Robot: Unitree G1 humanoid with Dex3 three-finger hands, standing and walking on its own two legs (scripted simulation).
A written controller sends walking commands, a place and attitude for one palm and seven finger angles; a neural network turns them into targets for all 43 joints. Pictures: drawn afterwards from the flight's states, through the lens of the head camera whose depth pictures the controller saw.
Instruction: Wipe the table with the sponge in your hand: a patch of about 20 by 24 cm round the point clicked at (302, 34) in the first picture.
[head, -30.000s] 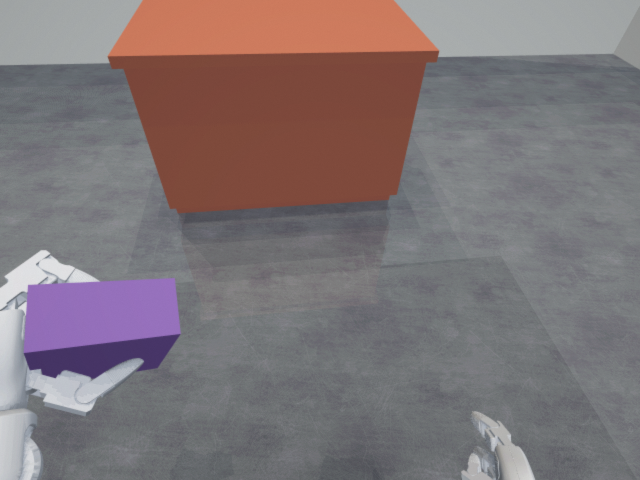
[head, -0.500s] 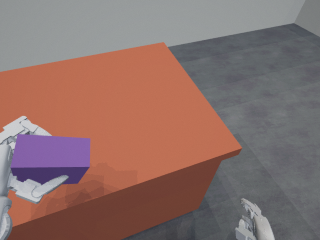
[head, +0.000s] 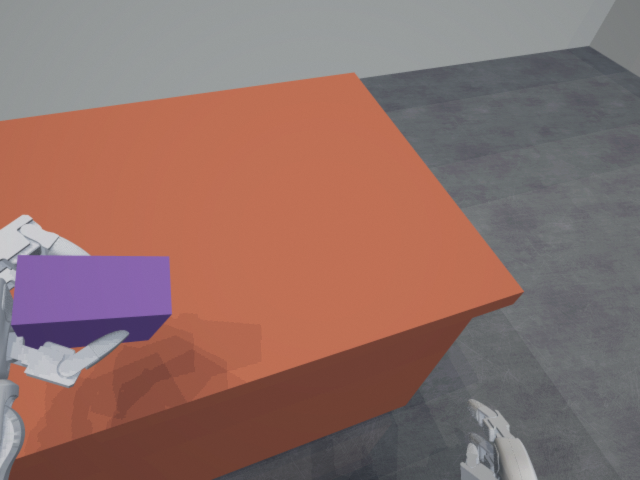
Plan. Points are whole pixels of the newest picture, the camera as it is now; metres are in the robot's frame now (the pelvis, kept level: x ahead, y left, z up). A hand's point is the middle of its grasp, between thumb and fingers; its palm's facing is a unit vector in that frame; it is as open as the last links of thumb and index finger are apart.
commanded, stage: come to a stop and stand still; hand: left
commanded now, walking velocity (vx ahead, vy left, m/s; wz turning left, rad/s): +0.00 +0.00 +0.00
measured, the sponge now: (116, 304) +0.24 +0.23 +0.13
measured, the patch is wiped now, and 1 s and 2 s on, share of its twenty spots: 0.00 0.00 0.00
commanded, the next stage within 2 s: look again from close up in 0.40 s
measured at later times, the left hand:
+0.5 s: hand (43, 297) +0.23 +0.28 +0.16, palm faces +0.37 -0.83 -0.42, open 9.9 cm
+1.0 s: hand (77, 314) +0.22 +0.25 +0.16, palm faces +0.36 -0.84 -0.41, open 9.9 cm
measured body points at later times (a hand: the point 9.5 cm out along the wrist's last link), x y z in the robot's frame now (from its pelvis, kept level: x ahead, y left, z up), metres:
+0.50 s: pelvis +0.01 +0.03 +0.00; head +0.05 +0.05 +0.45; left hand +0.20 +0.32 +0.18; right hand +0.20 -0.17 -0.07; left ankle +0.03 +0.09 -0.74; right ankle +0.02 -0.10 -0.74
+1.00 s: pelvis +0.00 +0.00 +0.00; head +0.02 +0.01 +0.45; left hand +0.19 +0.29 +0.18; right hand +0.18 -0.23 -0.08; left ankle +0.03 +0.09 -0.74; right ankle +0.02 -0.10 -0.74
